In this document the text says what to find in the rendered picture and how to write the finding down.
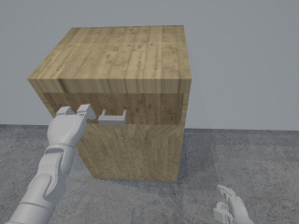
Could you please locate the handle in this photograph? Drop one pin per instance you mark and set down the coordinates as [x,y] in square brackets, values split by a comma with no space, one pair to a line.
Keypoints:
[112,119]

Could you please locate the left robot hand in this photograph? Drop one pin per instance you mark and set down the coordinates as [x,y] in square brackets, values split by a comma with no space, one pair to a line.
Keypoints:
[67,128]

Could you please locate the cabinet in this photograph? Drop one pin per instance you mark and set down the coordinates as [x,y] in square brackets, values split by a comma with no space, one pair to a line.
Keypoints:
[122,59]

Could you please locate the right robot hand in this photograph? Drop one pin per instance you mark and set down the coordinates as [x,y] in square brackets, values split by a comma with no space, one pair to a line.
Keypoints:
[225,213]

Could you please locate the left robot forearm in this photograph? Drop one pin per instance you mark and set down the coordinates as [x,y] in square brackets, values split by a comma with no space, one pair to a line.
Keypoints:
[47,188]

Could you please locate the drawer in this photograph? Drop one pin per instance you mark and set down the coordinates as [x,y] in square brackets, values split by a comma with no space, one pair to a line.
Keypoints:
[141,108]

